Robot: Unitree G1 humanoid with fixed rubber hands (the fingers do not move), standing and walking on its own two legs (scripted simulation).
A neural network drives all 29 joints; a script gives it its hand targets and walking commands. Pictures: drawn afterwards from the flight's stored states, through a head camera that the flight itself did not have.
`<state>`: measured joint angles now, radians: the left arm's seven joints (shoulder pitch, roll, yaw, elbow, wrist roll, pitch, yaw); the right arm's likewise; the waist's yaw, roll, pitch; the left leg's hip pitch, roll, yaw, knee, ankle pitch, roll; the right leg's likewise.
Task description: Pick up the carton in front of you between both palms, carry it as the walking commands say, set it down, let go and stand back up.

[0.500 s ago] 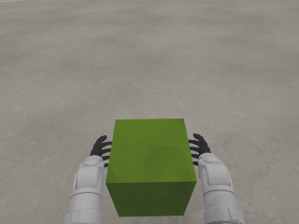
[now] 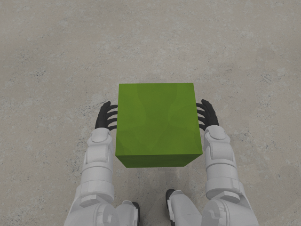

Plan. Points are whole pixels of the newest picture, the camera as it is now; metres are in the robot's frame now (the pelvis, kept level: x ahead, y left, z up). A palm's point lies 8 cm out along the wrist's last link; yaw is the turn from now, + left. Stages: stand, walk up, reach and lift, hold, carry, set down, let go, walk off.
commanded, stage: set down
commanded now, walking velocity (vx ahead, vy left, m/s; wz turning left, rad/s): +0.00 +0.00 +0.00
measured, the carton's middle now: (155, 130) +0.38 -0.03 -0.13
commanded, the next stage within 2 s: none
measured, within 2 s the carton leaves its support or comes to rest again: rests again in 1.92 s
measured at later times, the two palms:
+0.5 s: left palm (119, 127) +0.42 +0.10 -0.20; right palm (200, 126) +0.40 -0.20 -0.20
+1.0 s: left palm (129, 127) +0.48 +0.08 -0.35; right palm (195, 131) +0.43 -0.22 -0.36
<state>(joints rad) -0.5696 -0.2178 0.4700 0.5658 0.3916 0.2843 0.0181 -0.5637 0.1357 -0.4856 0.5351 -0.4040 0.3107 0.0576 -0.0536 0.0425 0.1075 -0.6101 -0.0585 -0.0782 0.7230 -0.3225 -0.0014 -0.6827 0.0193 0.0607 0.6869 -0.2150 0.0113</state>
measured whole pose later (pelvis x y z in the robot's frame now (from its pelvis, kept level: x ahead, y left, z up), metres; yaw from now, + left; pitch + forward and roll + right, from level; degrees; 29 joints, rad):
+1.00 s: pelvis -0.05 -0.01 -0.25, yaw +4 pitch +47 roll +3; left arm -1.22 0.05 0.40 0.81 0.18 0.29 0.09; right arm -1.11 -0.04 -0.52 0.63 -0.23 0.34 -0.05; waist -0.11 0.07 -0.04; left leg -1.98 -0.17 -0.07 1.74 -0.58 -0.07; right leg -2.07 0.08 0.10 1.70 -0.45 0.05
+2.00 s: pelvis -0.06 +0.00 -0.35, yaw +4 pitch +39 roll -2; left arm -1.63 0.26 0.08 1.12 -0.03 0.23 0.15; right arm -1.39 -0.21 -0.51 0.84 -0.11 0.27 0.01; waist -0.17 0.07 0.40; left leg -2.18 -0.21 -0.05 2.17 -0.67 -0.04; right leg -2.22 0.01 0.04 2.10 -0.55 0.06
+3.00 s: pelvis -0.07 -0.01 -0.37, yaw +2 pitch +35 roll -2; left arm -1.66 0.45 -0.09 1.06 -0.19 0.18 0.10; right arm -1.52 -0.39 -0.36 1.07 0.15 0.10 -0.05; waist -0.16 0.02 0.48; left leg -2.17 -0.11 -0.04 2.23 -0.68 -0.03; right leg -2.24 -0.02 -0.02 2.14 -0.51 0.00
